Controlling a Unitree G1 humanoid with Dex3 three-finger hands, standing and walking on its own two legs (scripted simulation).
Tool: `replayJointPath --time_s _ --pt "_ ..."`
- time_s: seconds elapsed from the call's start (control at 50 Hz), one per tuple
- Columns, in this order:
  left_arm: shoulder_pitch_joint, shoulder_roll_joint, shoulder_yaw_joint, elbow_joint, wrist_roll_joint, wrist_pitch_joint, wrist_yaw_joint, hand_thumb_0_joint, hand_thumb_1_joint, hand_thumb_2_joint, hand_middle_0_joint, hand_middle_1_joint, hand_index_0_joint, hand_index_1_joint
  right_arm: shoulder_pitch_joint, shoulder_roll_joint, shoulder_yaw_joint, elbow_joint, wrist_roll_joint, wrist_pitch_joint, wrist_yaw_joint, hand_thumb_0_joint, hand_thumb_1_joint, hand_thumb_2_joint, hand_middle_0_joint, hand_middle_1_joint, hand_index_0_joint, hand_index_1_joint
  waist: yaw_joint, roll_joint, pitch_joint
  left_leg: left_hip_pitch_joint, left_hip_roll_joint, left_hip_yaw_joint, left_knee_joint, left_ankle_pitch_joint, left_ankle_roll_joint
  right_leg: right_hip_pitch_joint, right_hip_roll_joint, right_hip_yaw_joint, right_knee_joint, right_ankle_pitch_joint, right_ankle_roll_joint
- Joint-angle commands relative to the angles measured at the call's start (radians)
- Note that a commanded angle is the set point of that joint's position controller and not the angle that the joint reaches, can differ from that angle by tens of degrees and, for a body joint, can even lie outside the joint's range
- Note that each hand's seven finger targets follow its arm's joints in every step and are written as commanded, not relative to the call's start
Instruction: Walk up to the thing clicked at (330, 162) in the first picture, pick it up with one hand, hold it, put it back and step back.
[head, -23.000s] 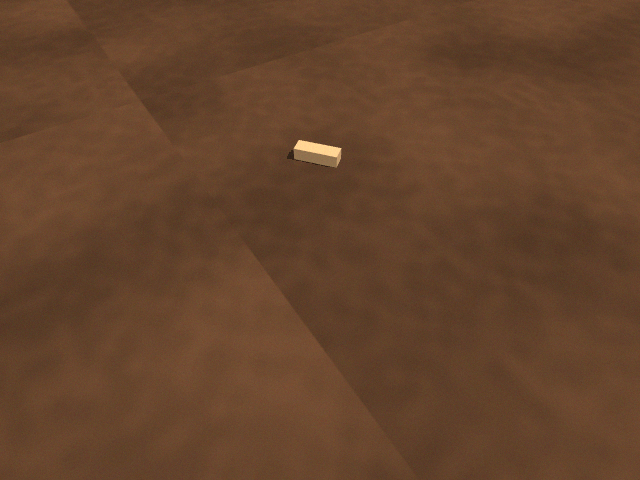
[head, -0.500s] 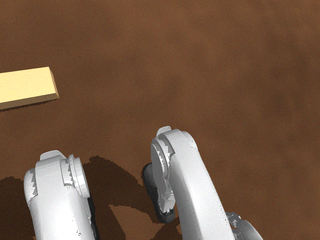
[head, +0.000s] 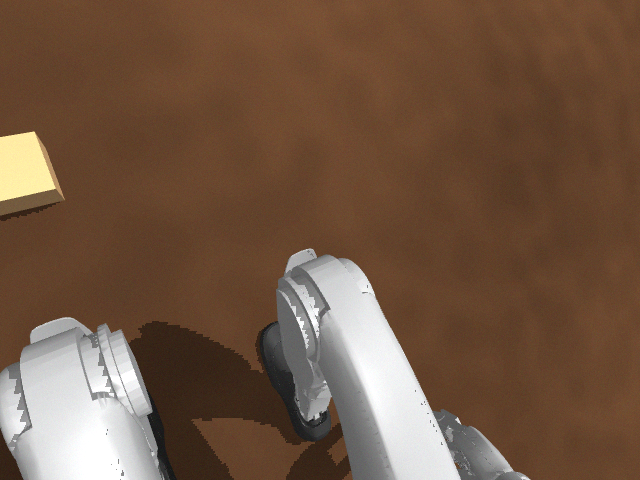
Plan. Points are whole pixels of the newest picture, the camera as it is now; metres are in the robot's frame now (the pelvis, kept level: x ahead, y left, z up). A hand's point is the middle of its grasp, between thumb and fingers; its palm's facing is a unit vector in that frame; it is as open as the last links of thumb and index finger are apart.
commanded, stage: rest palm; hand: left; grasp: from above
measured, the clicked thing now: out of the picture +0.49 +0.31 -0.28
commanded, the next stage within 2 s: close in 0.98 s
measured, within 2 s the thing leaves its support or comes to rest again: neither
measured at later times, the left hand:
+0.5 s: hand out of the picture +0.48 +0.32 -0.24, palm faces -0.44 -0.12 -0.89, open 14.3 cm
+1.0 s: hand out of the picture +0.48 +0.31 -0.25, palm faces -0.43 -0.11 -0.90, open 14.0 cm
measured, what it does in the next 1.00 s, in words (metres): stands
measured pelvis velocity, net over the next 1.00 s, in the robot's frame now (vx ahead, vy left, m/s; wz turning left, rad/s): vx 0.00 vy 0.01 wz -0.05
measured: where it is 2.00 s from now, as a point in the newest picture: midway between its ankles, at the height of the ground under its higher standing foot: (231, 432)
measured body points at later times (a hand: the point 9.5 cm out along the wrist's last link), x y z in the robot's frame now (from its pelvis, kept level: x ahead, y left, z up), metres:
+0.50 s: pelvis +0.00 +0.00 +0.00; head +0.29 +0.12 +0.33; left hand +0.49 +0.32 -0.19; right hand +0.05 -0.26 -0.06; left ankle +0.08 +0.13 -0.28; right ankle +0.11 -0.11 -0.28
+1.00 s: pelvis +0.00 +0.01 -0.01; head +0.29 +0.12 +0.32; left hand +0.49 +0.31 -0.20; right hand +0.04 -0.24 -0.06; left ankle +0.08 +0.13 -0.28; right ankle +0.11 -0.11 -0.28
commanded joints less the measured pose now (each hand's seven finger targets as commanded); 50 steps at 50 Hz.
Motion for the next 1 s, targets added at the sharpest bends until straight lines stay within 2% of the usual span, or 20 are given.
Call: replayJointPath --time_s 0.0,0.08,0.1,0.12,0.18,0.24,0.28,0.3,0.32,0.36,0.42,0.52,0.56,0.64,0.68,0.74,0.78,0.94,0.96,0.98 --pt "-0.321 0.259 0.022 -0.139 -0.014 -0.003 0.058 0.0 -0.574 1.036 -0.067 -0.98 -0.049 -0.998 0.184 -0.304 -0.07 -0.004 -0.007 -0.02 -0.007 0.0 -0.897 -0.9 0.199 0.3 0.199 0.3 -0.026 0.48 -0.679 0.518 0.012 0.086 -0.22 0.135 0.031 0.359 0.026 -0.077 -0.226 0.22 -0.06" --pt "-0.267 0.277 0.043 -0.113 -0.023 0.004 0.059 0.0 -0.578 1.04 -0.063 -0.969 -0.042 -0.989 0.196 -0.317 -0.069 0.008 -0.013 -0.034 0.001 0.0 -0.896 -0.9 0.199 0.3 0.2 0.3 -0.028 0.468 -0.65 0.513 0.016 0.084 -0.203 0.157 0.032 0.367 0.03 -0.081 -0.223 0.241 -0.056" --pt "-0.268 0.24 0.007 -0.107 -0.028 0.002 0.055 0.0 -0.578 1.034 -0.064 -0.971 -0.044 -0.99 0.201 -0.308 -0.061 0.016 -0.015 -0.039 0.006 0.0 -0.897 -0.9 0.199 0.3 0.199 0.3 -0.034 0.491 -0.645 0.515 0.014 0.084 -0.201 0.167 0.029 0.373 0.029 -0.082 -0.22 0.251 -0.057" --pt "-0.266 0.306 0.057 -0.124 -0.04 -0.002 0.065 0.0 -0.571 1.026 -0.061 -0.978 -0.045 -0.994 0.193 -0.322 -0.064 0.01 -0.017 -0.039 0.005 0.0 -0.896 -0.9 0.2 0.3 0.2 0.3 -0.026 0.467 -0.669 0.521 0.02 0.073 -0.199 0.168 0.03 0.382 0.033 -0.093 -0.225 0.25 -0.056" --pt "-0.215 0.313 0.057 -0.102 -0.021 -0.001 0.059 0.0 -0.572 1.037 -0.065 -0.979 -0.046 -0.997 0.193 -0.335 -0.066 0.008 -0.019 -0.041 0.01 0.0 -0.899 -0.902 0.199 0.3 0.2 0.3 -0.025 0.488 -0.642 0.541 0.021 0.072 -0.194 0.202 0.023 0.374 0.032 -0.099 -0.207 0.271 -0.06" --pt "-0.223 0.316 0.078 -0.104 -0.035 -0.008 0.067 0.0 -0.573 1.049 -0.066 -0.974 -0.044 -0.995 0.201 -0.336 -0.062 0.01 -0.028 -0.04 0.017 0.0 -0.897 -0.902 0.2 0.3 0.2 0.3 -0.032 0.485 -0.643 0.53 0.022 0.066 -0.183 0.229 0.023 0.4 0.032 -0.102 -0.212 0.3 -0.058" --pt "-0.218 0.299 0.057 -0.103 -0.034 -0.011 0.072 0.0 -0.581 1.04 -0.062 -0.969 -0.039 -0.99 0.182 -0.331 -0.058 0.01 -0.027 -0.039 0.02 0.0 -0.898 -0.902 0.2 0.3 0.2 0.3 -0.032 0.482 -0.631 0.525 0.025 0.066 -0.185 0.203 0.026 0.391 0.037 -0.102 -0.217 0.285 -0.057" --pt "-0.232 0.287 0.043 -0.106 -0.029 -0.015 0.068 0.0 -0.569 1.032 -0.063 -0.976 -0.044 -0.994 0.183 -0.341 -0.057 0.002 -0.029 -0.043 0.022 0.0 -0.897 -0.902 0.2 0.3 0.2 0.3 -0.05 0.477 -0.603 0.514 0.024 0.062 -0.18 0.197 0.024 0.372 0.035 -0.11 -0.214 0.274 -0.059" --pt "-0.232 0.337 0.071 -0.111 -0.031 -0.017 0.074 0.0 -0.566 1.026 -0.061 -0.979 -0.044 -0.995 0.192 -0.339 -0.056 0.02 -0.028 -0.043 0.024 0.0 -0.897 -0.902 0.2 0.3 0.2 0.3 -0.037 0.492 -0.62 0.514 0.027 0.063 -0.181 0.182 0.028 0.394 0.038 -0.1 -0.216 0.27 -0.055" --pt "-0.24 0.293 0.046 -0.113 -0.031 -0.021 0.077 0.0 -0.572 1.039 -0.064 -0.973 -0.043 -0.993 0.185 -0.341 -0.056 0.006 -0.03 -0.048 0.028 0.0 -0.898 -0.903 0.2 0.3 0.2 0.3 -0.044 0.483 -0.604 0.507 0.024 0.061 -0.182 0.189 0.023 0.384 0.036 -0.108 -0.213 0.269 -0.059" --pt "-0.218 0.319 0.063 -0.089 -0.025 -0.022 0.089 0.0 -0.573 1.05 -0.067 -0.979 -0.044 -1.001 0.191 -0.343 -0.052 0.021 -0.035 -0.049 0.033 0.0 -0.899 -0.903 0.199 0.3 0.199 0.3 -0.047 0.49 -0.616 0.538 0.03 0.053 -0.18 0.216 0.022 0.393 0.04 -0.115 -0.205 0.293 -0.054" --pt "-0.24 0.298 0.039 -0.078 -0.021 -0.027 0.109 0.0 -0.558 1.023 -0.062 -0.994 -0.047 -1.007 0.168 -0.344 -0.048 0.024 -0.041 -0.051 0.038 0.0 -0.899 -0.903 0.199 0.3 0.2 0.3 -0.052 0.523 -0.615 0.556 0.034 0.042 -0.195 0.204 0.015 0.382 0.044 -0.125 -0.2 0.285 -0.058" --pt "-0.244 0.27 0.018 -0.058 -0.018 -0.022 0.111 0.0 -0.552 1.02 -0.063 -0.991 -0.049 -1.003 0.166 -0.346 -0.048 0.019 -0.038 -0.057 0.041 0.0 -0.897 -0.903 0.199 0.3 0.2 0.3 -0.061 0.498 -0.584 0.538 0.033 0.041 -0.19 0.2 0.016 0.363 0.045 -0.128 -0.196 0.28 -0.056" --pt "-0.236 0.285 0.01 -0.014 -0.005 -0.021 0.12 0.0 -0.545 1.01 -0.065 -1.005 -0.054 -1.015 0.149 -0.355 -0.038 0.01 -0.038 -0.067 0.044 0.0 -0.9 -0.904 0.199 0.3 0.199 0.3 -0.068 0.482 -0.515 0.496 0.031 0.041 -0.189 0.131 0.021 0.326 0.042 -0.128 -0.199 0.226 -0.056" --pt "-0.272 0.314 0.03 -0.055 -0.01 -0.026 0.132 0.0 -0.535 1.039 -0.073 -1.012 -0.059 -1.025 0.156 -0.361 -0.034 0.007 -0.04 -0.069 0.043 0.0 -0.896 -0.903 0.199 0.3 0.199 0.3 -0.068 0.484 -0.554 0.505 0.033 0.038 -0.196 0.137 0.021 0.357 0.044 -0.131 -0.209 0.231 -0.053" --pt "-0.243 0.29 0.012 -0.023 -0.004 -0.017 0.139 0.0 -0.539 1.005 -0.065 -1.011 -0.056 -1.018 0.149 -0.36 -0.03 0.002 -0.045 -0.078 0.048 0.0 -0.9 -0.904 0.199 0.3 0.199 0.3 -0.067 0.505 -0.564 0.543 0.035 0.034 -0.195 0.177 0.014 0.356 0.044 -0.133 -0.194 0.264 -0.054" --pt "-0.236 0.297 0.02 -0.009 -0.012 -0.013 0.142 0.0 -0.527 1.034 -0.073 -1.024 -0.063 -1.033 0.157 -0.362 -0.024 0.004 -0.043 -0.082 0.049 0.0 -0.899 -0.904 0.199 0.3 0.199 0.3 -0.081 0.474 -0.552 0.514 0.034 0.035 -0.188 0.17 0.02 0.365 0.046 -0.132 -0.2 0.263 -0.05" --pt "-0.254 0.329 0.04 -0.037 -0.022 -0.003 0.15 0.0 -0.525 1.027 -0.073 -1.029 -0.064 -1.037 0.155 -0.369 -0.019 0.002 -0.043 -0.095 0.056 0.0 -0.901 -0.905 0.199 0.3 0.199 0.3 -0.069 0.525 -0.568 0.554 0.041 0.02 -0.201 0.187 0.008 0.367 0.043 -0.138 -0.186 0.27 -0.056" --pt "-0.266 0.294 0.003 -0.046 -0.029 -0.005 0.147 0.0 -0.54 1.022 -0.069 -1.022 -0.058 -1.032 0.13 -0.367 -0.014 -0.013 -0.044 -0.1 0.058 0.0 -0.905 -0.907 0.199 0.3 0.199 0.3 -0.071 0.539 -0.568 0.542 0.04 0.025 -0.196 0.187 0.009 0.371 0.046 -0.136 -0.193 0.273 -0.056" --pt "-0.217 0.314 0.012 0.014 -0.035 0.0 0.149 0.0 -0.542 1.019 -0.067 -1.024 -0.056 -1.034 0.125 -0.368 -0.013 -0.005 -0.047 -0.099 0.054 0.0 -0.905 -0.906 0.199 0.3 0.199 0.3 -0.069 0.492 -0.542 0.514 0.042 0.027 -0.193 0.151 0.015 0.384 0.053 -0.132 -0.208 0.256 -0.053"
